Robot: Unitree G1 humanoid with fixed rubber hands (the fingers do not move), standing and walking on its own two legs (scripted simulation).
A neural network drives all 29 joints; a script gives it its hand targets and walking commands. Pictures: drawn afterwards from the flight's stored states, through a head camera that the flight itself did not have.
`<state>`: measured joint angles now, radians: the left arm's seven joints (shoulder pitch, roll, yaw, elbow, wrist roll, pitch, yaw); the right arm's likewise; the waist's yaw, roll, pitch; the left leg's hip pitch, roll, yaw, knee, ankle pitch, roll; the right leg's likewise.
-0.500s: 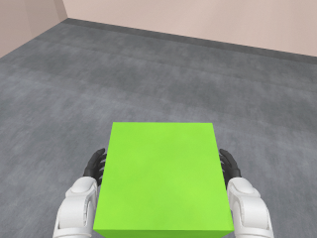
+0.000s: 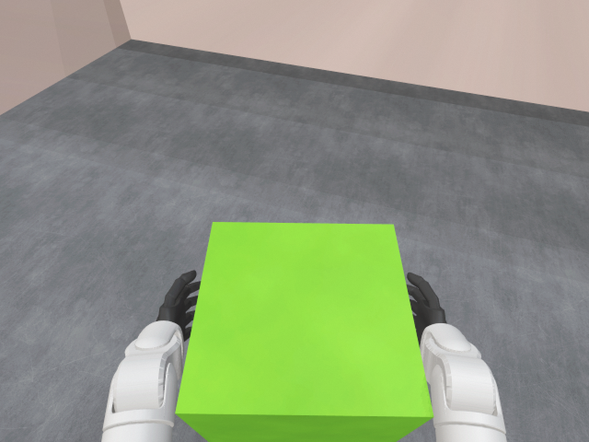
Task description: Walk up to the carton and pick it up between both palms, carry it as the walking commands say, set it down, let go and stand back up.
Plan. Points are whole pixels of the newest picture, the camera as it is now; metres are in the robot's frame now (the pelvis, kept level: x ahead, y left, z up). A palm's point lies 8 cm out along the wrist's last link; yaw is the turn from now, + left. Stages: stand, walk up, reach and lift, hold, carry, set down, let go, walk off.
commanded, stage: hold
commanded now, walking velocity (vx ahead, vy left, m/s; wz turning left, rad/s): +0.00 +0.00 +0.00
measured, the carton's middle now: (300, 348) +0.28 +0.00 -0.04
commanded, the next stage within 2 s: carry in 0.42 s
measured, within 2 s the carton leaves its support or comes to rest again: neither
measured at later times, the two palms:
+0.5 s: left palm (166, 324) +0.28 +0.18 +0.03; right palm (421, 324) +0.28 -0.16 +0.03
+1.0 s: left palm out of the picture +0.13 +0.38 +0.05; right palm (243, 332) +0.27 +0.07 +0.03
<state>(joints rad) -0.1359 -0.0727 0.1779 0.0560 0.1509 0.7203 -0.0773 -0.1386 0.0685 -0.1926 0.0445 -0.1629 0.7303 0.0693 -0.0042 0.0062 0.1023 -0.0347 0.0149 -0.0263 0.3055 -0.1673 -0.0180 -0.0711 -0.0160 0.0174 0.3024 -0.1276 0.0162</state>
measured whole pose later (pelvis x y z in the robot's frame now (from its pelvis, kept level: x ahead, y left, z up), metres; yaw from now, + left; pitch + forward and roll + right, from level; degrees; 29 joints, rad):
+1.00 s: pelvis -0.04 +0.13 -0.04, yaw +23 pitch +5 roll +1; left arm -0.08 -0.12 0.20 -0.38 0.00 1.14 0.03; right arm -0.08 0.12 -0.18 -0.43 -0.05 1.17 -0.07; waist 0.01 0.04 -0.07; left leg -0.51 -0.18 -0.02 0.65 -0.21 0.12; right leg -0.46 -0.08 -0.12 0.73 -0.35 0.03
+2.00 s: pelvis -0.35 +0.37 -0.04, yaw +76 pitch +3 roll +2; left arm -0.10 -0.09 0.21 -0.39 0.05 1.15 0.02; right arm -0.17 0.13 -0.19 -0.30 -0.04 1.14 -0.05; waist -0.01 -0.06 -0.05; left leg -0.49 0.02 0.06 0.73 -0.28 0.00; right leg -0.46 -0.38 -0.12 1.01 -0.60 0.17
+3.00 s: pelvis -0.72 +0.27 -0.01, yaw +135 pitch +2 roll +3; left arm -0.06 -0.13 0.18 -0.45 0.03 1.13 0.03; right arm -0.10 0.11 -0.19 -0.44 -0.02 1.16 -0.04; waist -0.02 -0.01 0.01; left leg -0.62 0.01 0.02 1.08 -0.34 -0.02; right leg -0.30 -0.27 -0.25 0.59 -0.27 0.07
